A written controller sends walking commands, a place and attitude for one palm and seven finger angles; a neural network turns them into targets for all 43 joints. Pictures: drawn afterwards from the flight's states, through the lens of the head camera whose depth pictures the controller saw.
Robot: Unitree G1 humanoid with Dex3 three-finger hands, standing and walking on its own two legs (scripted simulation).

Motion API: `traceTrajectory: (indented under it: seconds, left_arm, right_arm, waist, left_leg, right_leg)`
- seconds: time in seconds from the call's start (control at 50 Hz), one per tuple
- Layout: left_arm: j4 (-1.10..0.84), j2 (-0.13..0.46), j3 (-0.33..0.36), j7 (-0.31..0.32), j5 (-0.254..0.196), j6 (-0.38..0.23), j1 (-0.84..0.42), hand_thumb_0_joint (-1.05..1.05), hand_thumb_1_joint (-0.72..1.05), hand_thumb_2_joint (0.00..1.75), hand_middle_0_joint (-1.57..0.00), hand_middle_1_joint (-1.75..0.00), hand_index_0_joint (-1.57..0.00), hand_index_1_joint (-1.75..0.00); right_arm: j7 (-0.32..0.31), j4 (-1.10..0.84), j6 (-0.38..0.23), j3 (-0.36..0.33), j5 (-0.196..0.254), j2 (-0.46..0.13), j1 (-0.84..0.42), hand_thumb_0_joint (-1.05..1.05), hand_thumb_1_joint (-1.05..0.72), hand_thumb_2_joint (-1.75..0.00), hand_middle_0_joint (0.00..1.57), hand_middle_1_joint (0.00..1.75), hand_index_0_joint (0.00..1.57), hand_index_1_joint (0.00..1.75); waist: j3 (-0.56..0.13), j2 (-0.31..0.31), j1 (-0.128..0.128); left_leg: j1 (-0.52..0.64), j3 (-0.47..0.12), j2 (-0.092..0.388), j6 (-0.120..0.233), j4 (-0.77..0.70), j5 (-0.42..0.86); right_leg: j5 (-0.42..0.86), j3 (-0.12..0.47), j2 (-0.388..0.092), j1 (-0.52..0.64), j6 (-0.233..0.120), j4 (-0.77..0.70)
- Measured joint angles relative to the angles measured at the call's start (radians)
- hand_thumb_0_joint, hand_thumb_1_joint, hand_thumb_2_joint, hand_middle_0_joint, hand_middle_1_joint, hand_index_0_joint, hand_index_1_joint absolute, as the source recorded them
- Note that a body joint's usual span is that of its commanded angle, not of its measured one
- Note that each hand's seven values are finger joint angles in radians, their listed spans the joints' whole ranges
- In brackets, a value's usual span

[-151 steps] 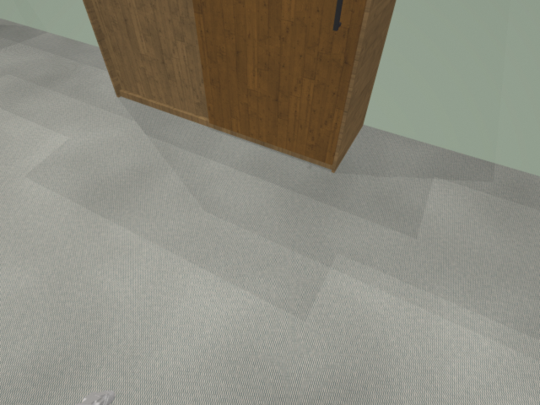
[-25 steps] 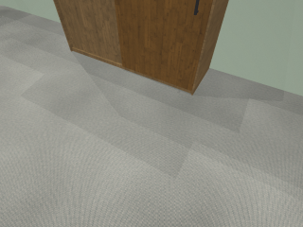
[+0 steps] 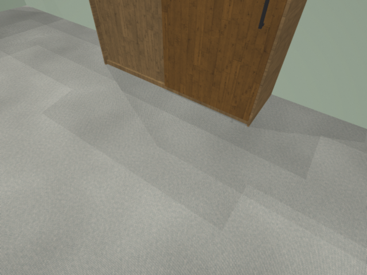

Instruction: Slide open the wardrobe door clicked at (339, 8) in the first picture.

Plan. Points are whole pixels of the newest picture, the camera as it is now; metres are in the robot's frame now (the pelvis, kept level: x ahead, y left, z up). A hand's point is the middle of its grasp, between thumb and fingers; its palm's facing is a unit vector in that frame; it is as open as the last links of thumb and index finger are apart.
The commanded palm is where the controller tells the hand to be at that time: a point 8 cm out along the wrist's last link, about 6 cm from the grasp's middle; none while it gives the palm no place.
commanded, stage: walk to a spot facing it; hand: right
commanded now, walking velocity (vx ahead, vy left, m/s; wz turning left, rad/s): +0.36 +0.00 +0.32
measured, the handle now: (267, 3) +1.39 -0.40 +0.12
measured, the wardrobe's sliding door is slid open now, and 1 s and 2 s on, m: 0.00 0.00 0.00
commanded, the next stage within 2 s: turn to face it in 1.72 s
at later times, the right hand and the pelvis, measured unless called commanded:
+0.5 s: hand out of the picture +0.11 -0.19 -0.19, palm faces -0.01 +0.99 -0.14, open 7.4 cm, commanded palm none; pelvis +0.21 -0.03 -0.02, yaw +8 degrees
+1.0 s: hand (223, 151) +0.59 -0.13 -0.17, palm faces -0.32 +0.94 -0.14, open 7.4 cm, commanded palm none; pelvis +0.44 +0.00 +0.00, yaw +16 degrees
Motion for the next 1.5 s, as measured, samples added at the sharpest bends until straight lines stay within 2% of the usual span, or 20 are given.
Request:
traceTrajectory:
  seconds: [0.06, 0.1, 0.16, 0.2, 0.32, 0.42, 0.46, 0.52, 0.56, 0.62, 0.72, 0.8, 0.92, 1.02, 1.08, 1.14, 1.2, 1.34, 1.42, 1.5]
  left_arm:
    - [0.002, -0.009, 0.010, 0.003, -0.001, -0.009, 0.048, 0.00, 0.91, 0.90, -0.20, -0.30, -0.20, -0.30]
    - [0.019, -0.015, 0.013, 0.006, -0.003, 0.000, 0.081, 0.00, 0.91, 0.90, -0.20, -0.30, -0.20, -0.30]
    - [0.043, -0.033, 0.012, 0.002, 0.002, 0.015, 0.079, 0.01, 0.91, 0.90, -0.20, -0.29, -0.20, -0.30]
    - [0.033, -0.041, 0.017, -0.001, 0.004, 0.012, 0.053, 0.01, 0.91, 0.90, -0.20, -0.29, -0.20, -0.30]
    - [-0.047, -0.060, 0.031, -0.015, -0.003, -0.005, -0.063, 0.01, 0.91, 0.90, -0.20, -0.29, -0.19, -0.30]
    - [-0.094, -0.089, 0.026, -0.021, -0.011, -0.029, -0.138, 0.01, 0.91, 0.90, -0.20, -0.29, -0.19, -0.30]
    - [-0.106, -0.099, 0.020, -0.016, -0.007, -0.052, -0.147, 0.01, 0.91, 0.90, -0.20, -0.29, -0.19, -0.30]
    - [-0.107, -0.118, 0.018, -0.005, 0.003, -0.073, -0.140, 0.00, 0.91, 0.90, -0.20, -0.29, -0.20, -0.30]
    - [-0.094, -0.123, 0.017, 0.003, 0.001, -0.069, -0.112, 0.00, 0.91, 0.90, -0.20, -0.29, -0.20, -0.30]
    - [-0.073, -0.120, 0.040, 0.028, -0.009, -0.083, -0.049, -0.01, 0.94, 0.90, -0.20, -0.30, -0.20, -0.30]
    - [-0.024, -0.087, 0.041, 0.032, -0.006, -0.086, 0.059, -0.02, 0.95, 0.90, -0.20, -0.29, -0.20, -0.30]
    - [0.010, -0.091, 0.034, 0.033, -0.007, -0.085, 0.140, -0.01, 0.94, 0.90, -0.20, -0.29, -0.19, -0.30]
    - [0.044, -0.128, 0.017, 0.037, 0.001, -0.085, 0.232, 0.00, 0.92, 0.90, -0.20, -0.29, -0.19, -0.30]
    - [0.076, -0.157, 0.005, 0.033, 0.006, -0.072, 0.292, 0.00, 0.91, 0.90, -0.20, -0.29, -0.20, -0.30]
    - [0.106, -0.172, 0.003, 0.025, -0.003, -0.050, 0.315, 0.00, 0.91, 0.90, -0.20, -0.29, -0.20, -0.30]
    - [0.104, -0.178, 0.009, 0.017, -0.015, -0.031, 0.277, 0.01, 0.91, 0.90, -0.20, -0.30, -0.20, -0.30]
    - [0.063, -0.164, 0.023, 0.016, -0.008, -0.024, 0.199, 0.01, 0.91, 0.90, -0.20, -0.30, -0.20, -0.30]
    - [-0.055, -0.077, 0.054, 0.015, 0.005, -0.023, 0.001, 0.02, 0.94, 0.90, -0.20, -0.29, -0.19, -0.30]
    - [-0.079, -0.047, 0.054, -0.005, 0.002, -0.026, -0.066, 0.02, 0.94, 0.90, -0.20, -0.29, -0.19, -0.30]
    - [-0.091, -0.048, 0.043, -0.016, 0.004, -0.034, -0.115, 0.01, 0.93, 0.90, -0.19, -0.29, -0.19, -0.30]
  right_arm:
    - [0.005, 0.003, -0.011, -0.006, -0.003, 0.034, 0.033, 0.01, -0.91, -0.90, 0.20, 0.30, 0.20, 0.30]
    - [-0.001, 0.000, -0.039, -0.009, -0.003, 0.056, 0.045, 0.01, -0.91, -0.90, 0.20, 0.30, 0.20, 0.30]
    - [-0.025, -0.005, -0.078, -0.011, 0.003, 0.081, 0.089, 0.01, -0.91, -0.90, 0.20, 0.30, 0.20, 0.30]
    - [-0.034, 0.006, -0.084, -0.008, 0.001, 0.100, 0.124, 0.01, -0.91, -0.90, 0.20, 0.30, 0.20, 0.30]
    - [-0.042, 0.066, -0.081, 0.006, -0.004, 0.151, 0.199, 0.01, -0.91, -0.90, 0.20, 0.30, 0.20, 0.30]
    - [-0.049, 0.090, -0.081, -0.006, -0.003, 0.146, 0.204, 0.01, -0.90, -0.90, 0.20, 0.30, 0.20, 0.30]
    - [-0.050, 0.095, -0.081, -0.015, 0.001, 0.134, 0.205, 0.01, -0.90, -0.90, 0.21, 0.30, 0.20, 0.30]
    - [-0.048, 0.088, -0.063, -0.029, 0.012, 0.110, 0.152, 0.01, -0.91, -0.90, 0.20, 0.30, 0.20, 0.30]
    - [-0.045, 0.068, -0.056, -0.035, 0.008, 0.094, 0.108, 0.01, -0.91, -0.90, 0.20, 0.30, 0.20, 0.30]
    - [-0.035, 0.019, -0.052, -0.049, -0.003, 0.071, 0.032, 0.01, -0.91, -0.90, 0.20, 0.30, 0.20, 0.30]
    - [-0.024, -0.061, -0.037, -0.067, -0.011, 0.053, -0.065, 0.01, -0.91, -0.90, 0.20, 0.30, 0.19, 0.30]
    - [-0.014, -0.083, -0.022, -0.070, -0.011, 0.056, -0.115, 0.01, -0.91, -0.90, 0.19, 0.30, 0.19, 0.30]
    - [-0.004, -0.075, -0.005, -0.055, -0.009, 0.074, -0.164, 0.01, -0.91, -0.90, 0.20, 0.30, 0.19, 0.30]
    - [-0.003, -0.076, -0.016, -0.036, -0.006, 0.097, -0.202, 0.01, -0.91, -0.90, 0.20, 0.30, 0.19, 0.30]
    - [-0.006, -0.078, -0.055, -0.032, -0.010, 0.106, -0.199, 0.01, -0.91, -0.90, 0.20, 0.30, 0.20, 0.30]
    - [-0.019, -0.072, -0.083, -0.033, 0.005, 0.107, -0.170, 0.01, -0.91, -0.90, 0.20, 0.30, 0.20, 0.30]
    - [-0.046, -0.058, -0.099, -0.056, 0.019, 0.088, -0.124, -0.01, -0.94, -0.90, 0.20, 0.30, 0.20, 0.30]
    - [-0.043, 0.014, -0.099, -0.036, 0.003, 0.081, -0.013, -0.01, -0.94, -0.90, 0.20, 0.30, 0.20, 0.30]
    - [-0.038, 0.032, -0.101, -0.028, 0.002, 0.093, 0.034, 0.00, -0.92, -0.90, 0.20, 0.30, 0.20, 0.30]
    - [-0.038, 0.045, -0.098, -0.024, 0.000, 0.099, 0.078, 0.00, -0.91, -0.90, 0.20, 0.30, 0.20, 0.30]
  waist:
    - [0.020, -0.024, 0.010]
    - [0.022, -0.044, 0.015]
    - [0.029, -0.024, -0.018]
    - [0.039, -0.012, -0.028]
    - [0.054, -0.010, -0.016]
    - [0.072, -0.001, -0.027]
    - [0.070, 0.008, -0.021]
    - [0.079, 0.032, -0.015]
    - [0.068, 0.032, -0.013]
    - [0.049, 0.034, 0.000]
    - [0.012, 0.039, 0.010]
    - [0.007, 0.035, 0.026]
    - [0.042, 0.014, 0.067]
    - [0.081, -0.013, 0.098]
    - [0.090, -0.022, 0.082]
    - [0.092, -0.010, 0.062]
    - [0.069, -0.007, 0.046]
    - [0.030, -0.042, 0.045]
    - [0.032, -0.037, 0.016]
    - [0.049, -0.014, -0.020]
  left_leg:
    - [-0.004, 0.054, -0.003, 0.005, 0.020, 0.023]
    - [0.015, 0.081, -0.019, 0.022, 0.025, -0.013]
    - [0.071, 0.062, -0.025, 0.029, -0.042, -0.021]
    - [0.118, 0.036, -0.028, 0.035, -0.110, -0.001]
    - [0.245, -0.018, -0.031, 0.022, -0.277, 0.027]
    - [0.329, -0.042, -0.020, -0.006, -0.298, -0.036]
    - [0.319, -0.046, -0.014, -0.011, -0.186, -0.110]
    - [0.129, -0.039, -0.007, 0.016, 0.318, -0.138]
    - [-0.011, -0.008, 0.004, 0.024, 0.566, -0.062]
    - [-0.177, 0.037, 0.042, 0.017, 0.663, 0.050]
    - [-0.356, 0.043, 0.090, -0.013, 0.602, 0.196]
    - [-0.416, 0.041, 0.111, -0.031, 0.522, 0.271]
    - [-0.376, 0.109, 0.108, -0.023, 0.262, 0.277]
    - [-0.277, 0.188, 0.045, 0.029, 0.067, 0.177]
    - [-0.187, 0.220, -0.001, 0.075, 0.002, 0.197]
    - [-0.133, 0.214, -0.011, 0.092, 0.038, 0.108]
    - [-0.041, 0.203, -0.027, 0.074, -0.052, 0.103]
    - [0.109, 0.168, -0.033, 0.052, -0.200, 0.088]
    - [0.186, 0.161, -0.022, 0.025, -0.230, 0.043]
    - [0.254, 0.156, -0.001, -0.011, -0.211, -0.035]
  right_leg:
    - [-0.064, -0.013, -0.032, 0.006, 0.019, 0.067]
    - [-0.110, 0.007, -0.052, -0.067, 0.007, 0.246]
    - [-0.111, 0.022, -0.031, -0.204, -0.002, 0.522]
    - [-0.069, 0.016, -0.031, -0.287, 0.003, 0.598]
    - [0.094, 0.004, -0.058, -0.463, 0.022, 0.496]
    - [0.162, -0.017, -0.038, -0.431, -0.006, 0.232]
    - [0.202, -0.029, -0.017, -0.359, -0.026, 0.138]
    - [0.105, -0.064, -0.007, -0.327, -0.084, 0.219]
    - [0.079, -0.090, -0.005, -0.262, -0.096, 0.180]
    - [0.091, -0.110, 0.011, -0.164, -0.097, 0.071]
    - [0.096, -0.138, 0.043, -0.038, -0.100, -0.075]
    - [0.074, -0.155, 0.060, 0.047, -0.093, -0.146]
    - [0.010, -0.180, 0.057, 0.166, -0.068, -0.202]
    - [-0.089, -0.201, 0.020, 0.238, -0.027, -0.165]
    - [-0.124, -0.200, -0.043, 0.184, -0.005, 0.102]
    - [-0.088, -0.054, -0.049, -0.047, -0.010, 0.641]
    - [-0.001, 0.016, -0.071, -0.239, -0.011, 0.795]
    - [0.136, 0.035, -0.138, -0.468, 0.025, 0.541]
    - [0.195, 0.007, -0.131, -0.455, 0.026, 0.322]
    - [0.181, -0.037, -0.088, -0.376, 0.002, 0.158]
